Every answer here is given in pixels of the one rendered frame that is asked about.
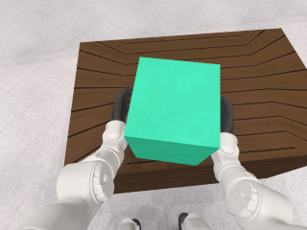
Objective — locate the robot left forearm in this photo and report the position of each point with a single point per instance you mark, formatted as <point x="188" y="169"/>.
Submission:
<point x="112" y="148"/>

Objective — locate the robot right forearm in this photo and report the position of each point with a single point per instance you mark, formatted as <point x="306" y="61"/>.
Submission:
<point x="227" y="167"/>

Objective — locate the carton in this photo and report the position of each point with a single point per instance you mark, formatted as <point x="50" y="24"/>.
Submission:
<point x="175" y="111"/>

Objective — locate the right robot upper arm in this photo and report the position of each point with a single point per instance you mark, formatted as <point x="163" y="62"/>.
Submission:
<point x="258" y="207"/>

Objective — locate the right robot hand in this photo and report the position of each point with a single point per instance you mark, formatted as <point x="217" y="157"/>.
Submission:
<point x="226" y="116"/>

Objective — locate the robot right foot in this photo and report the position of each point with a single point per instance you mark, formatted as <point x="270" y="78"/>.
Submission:
<point x="181" y="219"/>

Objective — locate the right robot thigh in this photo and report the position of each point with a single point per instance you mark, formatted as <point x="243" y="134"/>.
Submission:
<point x="195" y="224"/>

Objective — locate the left robot upper arm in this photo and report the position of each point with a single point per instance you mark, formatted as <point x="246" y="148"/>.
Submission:
<point x="82" y="189"/>

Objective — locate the pedestal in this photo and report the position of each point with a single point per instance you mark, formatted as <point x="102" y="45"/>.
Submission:
<point x="260" y="73"/>

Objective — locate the left robot hand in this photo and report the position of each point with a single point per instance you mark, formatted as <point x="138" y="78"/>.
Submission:
<point x="120" y="107"/>

